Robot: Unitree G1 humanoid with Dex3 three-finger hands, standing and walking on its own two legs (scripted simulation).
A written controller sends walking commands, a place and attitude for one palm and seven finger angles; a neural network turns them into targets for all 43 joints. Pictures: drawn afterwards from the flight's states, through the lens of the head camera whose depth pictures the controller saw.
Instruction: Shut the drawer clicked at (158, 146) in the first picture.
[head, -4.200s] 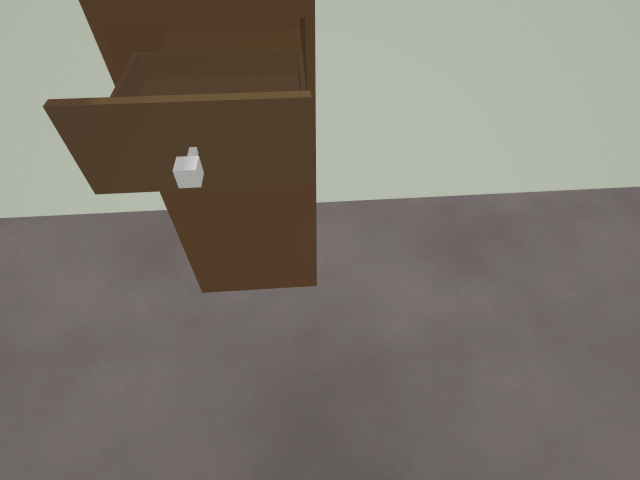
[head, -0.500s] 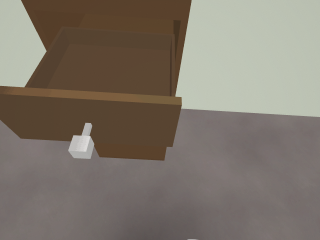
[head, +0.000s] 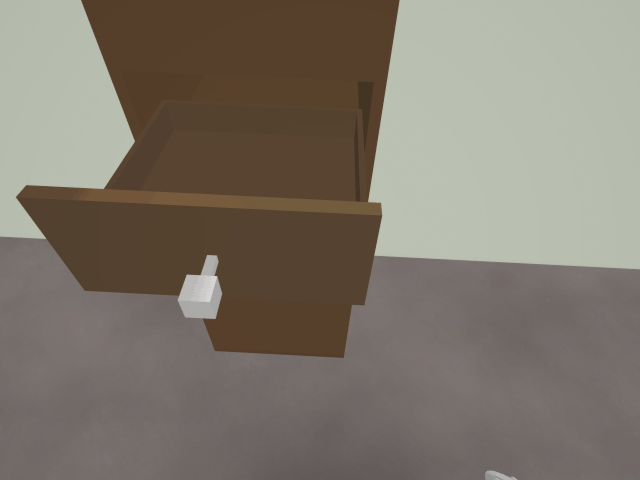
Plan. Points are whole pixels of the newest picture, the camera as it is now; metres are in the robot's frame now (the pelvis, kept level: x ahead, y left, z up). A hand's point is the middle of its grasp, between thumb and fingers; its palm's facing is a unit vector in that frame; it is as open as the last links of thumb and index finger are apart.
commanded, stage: come to a stop and stand still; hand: left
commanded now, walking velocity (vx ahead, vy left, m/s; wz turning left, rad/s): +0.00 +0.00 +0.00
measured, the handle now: (205, 283) +0.30 +0.16 +0.11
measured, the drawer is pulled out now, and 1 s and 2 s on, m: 0.30 0.30 0.30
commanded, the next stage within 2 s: look again from close up in 0.50 s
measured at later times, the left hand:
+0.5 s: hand out of the picture -0.04 +0.20 -0.16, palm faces +0.01 -0.97 -0.23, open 7.4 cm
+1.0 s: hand out of the picture -0.01 +0.17 -0.16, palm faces +0.01 -0.98 -0.19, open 7.3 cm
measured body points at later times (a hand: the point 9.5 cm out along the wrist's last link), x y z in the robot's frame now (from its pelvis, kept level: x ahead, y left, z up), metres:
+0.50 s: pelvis -0.04 +0.02 +0.01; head -0.04 +0.00 +0.46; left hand -0.04 +0.25 -0.14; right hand -0.05 -0.22 -0.15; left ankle -0.01 +0.09 -0.73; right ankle +0.01 -0.12 -0.73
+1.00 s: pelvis -0.01 +0.00 +0.01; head +0.00 +0.00 +0.46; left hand -0.01 +0.22 -0.14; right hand +0.01 -0.22 -0.15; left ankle -0.01 +0.09 -0.73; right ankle +0.01 -0.13 -0.73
